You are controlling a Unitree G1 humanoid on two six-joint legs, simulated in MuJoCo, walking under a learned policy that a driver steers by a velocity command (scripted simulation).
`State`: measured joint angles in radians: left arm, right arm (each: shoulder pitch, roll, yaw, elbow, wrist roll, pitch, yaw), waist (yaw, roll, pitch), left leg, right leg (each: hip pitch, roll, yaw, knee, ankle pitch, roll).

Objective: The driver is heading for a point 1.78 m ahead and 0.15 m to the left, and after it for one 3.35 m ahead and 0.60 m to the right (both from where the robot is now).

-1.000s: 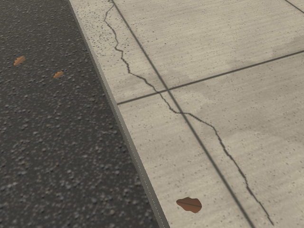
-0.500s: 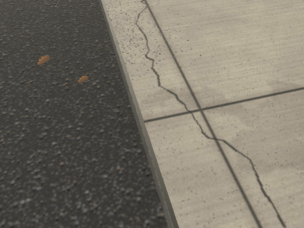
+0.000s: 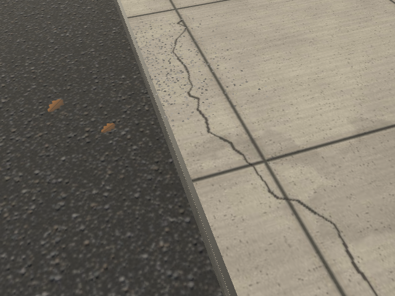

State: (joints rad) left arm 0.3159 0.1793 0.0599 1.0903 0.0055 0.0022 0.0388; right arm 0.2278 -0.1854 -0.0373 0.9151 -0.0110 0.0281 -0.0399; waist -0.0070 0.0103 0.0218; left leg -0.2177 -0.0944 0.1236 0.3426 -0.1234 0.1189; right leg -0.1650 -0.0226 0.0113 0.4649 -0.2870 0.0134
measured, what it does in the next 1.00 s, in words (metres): stands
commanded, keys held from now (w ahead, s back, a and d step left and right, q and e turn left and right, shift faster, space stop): no key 1.00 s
